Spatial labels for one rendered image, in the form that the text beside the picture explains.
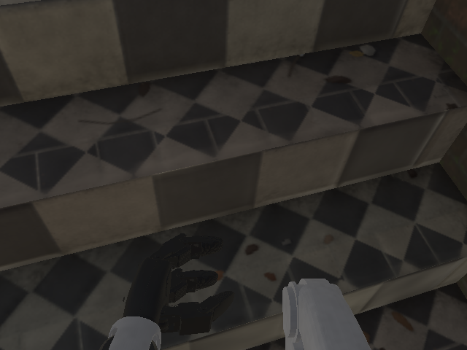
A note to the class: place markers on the left robot forearm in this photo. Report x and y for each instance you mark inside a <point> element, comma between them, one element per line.
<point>133,333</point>

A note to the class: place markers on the left robot hand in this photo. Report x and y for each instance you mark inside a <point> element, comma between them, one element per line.
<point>155,286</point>

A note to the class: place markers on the robot right thigh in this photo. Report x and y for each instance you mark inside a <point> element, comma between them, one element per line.
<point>316,312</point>

